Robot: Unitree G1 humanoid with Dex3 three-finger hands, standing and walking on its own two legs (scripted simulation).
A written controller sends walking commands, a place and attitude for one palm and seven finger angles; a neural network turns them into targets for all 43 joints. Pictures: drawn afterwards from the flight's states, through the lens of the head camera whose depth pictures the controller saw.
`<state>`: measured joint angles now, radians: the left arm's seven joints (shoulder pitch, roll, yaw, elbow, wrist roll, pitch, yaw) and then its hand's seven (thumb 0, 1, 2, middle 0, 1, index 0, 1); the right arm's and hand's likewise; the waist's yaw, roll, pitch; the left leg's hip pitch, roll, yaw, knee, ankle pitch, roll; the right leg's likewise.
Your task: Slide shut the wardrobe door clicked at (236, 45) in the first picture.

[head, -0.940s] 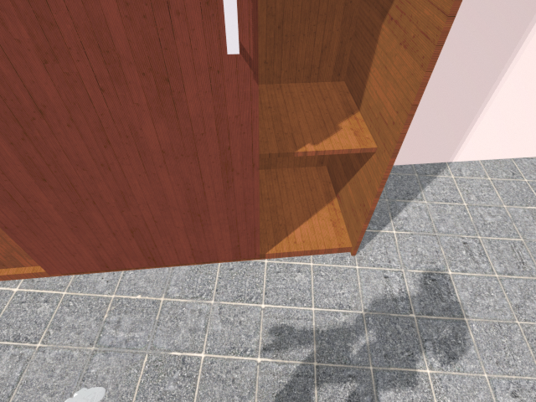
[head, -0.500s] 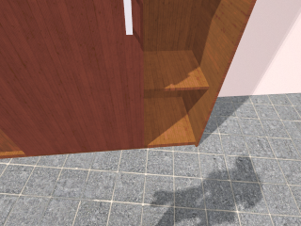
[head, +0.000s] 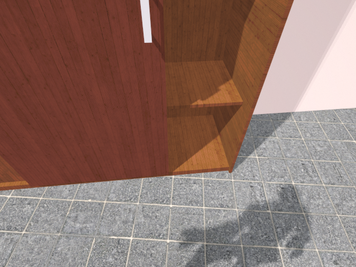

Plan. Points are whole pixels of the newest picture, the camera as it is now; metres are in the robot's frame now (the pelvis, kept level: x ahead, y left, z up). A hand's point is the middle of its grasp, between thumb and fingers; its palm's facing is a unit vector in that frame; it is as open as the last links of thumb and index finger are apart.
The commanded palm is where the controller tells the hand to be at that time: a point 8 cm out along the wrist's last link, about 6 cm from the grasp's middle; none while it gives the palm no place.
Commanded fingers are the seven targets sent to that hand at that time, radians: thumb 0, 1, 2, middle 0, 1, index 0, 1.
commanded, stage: look at it before walking up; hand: left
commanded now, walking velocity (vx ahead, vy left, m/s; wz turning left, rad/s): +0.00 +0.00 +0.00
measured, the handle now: (145, 10) +0.75 +0.15 +0.25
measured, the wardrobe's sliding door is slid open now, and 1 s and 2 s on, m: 0.41 0.41 0.41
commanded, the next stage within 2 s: turn to face it in 0.50 s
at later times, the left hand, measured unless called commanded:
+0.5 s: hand out of the picture +0.05 +0.24 -0.16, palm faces -0.01 -0.95 -0.32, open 7.4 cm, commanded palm none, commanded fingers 0.00 0.90 0.90 -0.20 -0.30 -0.20 -0.30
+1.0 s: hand out of the picture +0.04 +0.21 -0.18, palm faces +0.08 -0.96 -0.26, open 7.4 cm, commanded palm none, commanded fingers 0.00 0.90 0.90 -0.20 -0.30 -0.20 -0.30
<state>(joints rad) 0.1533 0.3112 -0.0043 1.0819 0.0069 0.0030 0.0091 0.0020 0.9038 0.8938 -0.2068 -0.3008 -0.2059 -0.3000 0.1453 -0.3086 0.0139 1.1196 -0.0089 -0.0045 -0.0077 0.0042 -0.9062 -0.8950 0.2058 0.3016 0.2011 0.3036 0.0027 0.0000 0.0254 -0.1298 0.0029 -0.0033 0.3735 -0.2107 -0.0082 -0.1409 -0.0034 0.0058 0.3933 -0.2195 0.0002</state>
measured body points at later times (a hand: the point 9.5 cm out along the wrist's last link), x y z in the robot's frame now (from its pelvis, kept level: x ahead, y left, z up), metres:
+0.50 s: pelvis +0.00 +0.00 +0.00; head +0.01 +0.00 +0.45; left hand +0.05 +0.29 -0.14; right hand +0.06 -0.28 -0.14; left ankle +0.00 +0.12 -0.75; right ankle +0.00 -0.12 -0.75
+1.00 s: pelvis -0.01 +0.00 -0.01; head +0.01 +0.00 +0.44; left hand +0.03 +0.26 -0.16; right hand +0.06 -0.24 -0.16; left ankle +0.00 +0.12 -0.75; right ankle +0.00 -0.12 -0.75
